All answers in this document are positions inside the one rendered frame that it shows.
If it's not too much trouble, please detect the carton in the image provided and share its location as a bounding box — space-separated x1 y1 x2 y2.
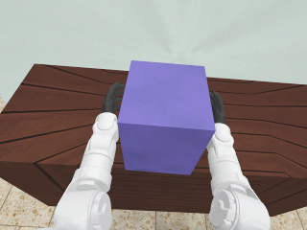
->
117 60 216 175

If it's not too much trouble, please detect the robot right upper arm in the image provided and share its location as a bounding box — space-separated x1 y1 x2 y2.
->
208 189 270 230

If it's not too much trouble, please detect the robot left upper arm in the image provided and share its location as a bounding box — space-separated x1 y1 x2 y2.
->
36 189 112 230

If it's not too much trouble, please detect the left robot hand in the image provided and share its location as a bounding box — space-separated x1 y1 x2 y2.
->
101 81 126 114

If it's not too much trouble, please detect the robot left forearm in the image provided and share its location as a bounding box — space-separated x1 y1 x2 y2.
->
54 112 119 226

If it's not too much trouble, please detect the robot right forearm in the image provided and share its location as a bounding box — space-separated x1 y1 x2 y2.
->
206 123 271 230

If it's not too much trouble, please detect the pedestal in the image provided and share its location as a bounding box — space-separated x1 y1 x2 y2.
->
0 63 307 217

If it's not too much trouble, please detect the right robot hand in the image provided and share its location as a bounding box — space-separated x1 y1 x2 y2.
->
209 90 225 125

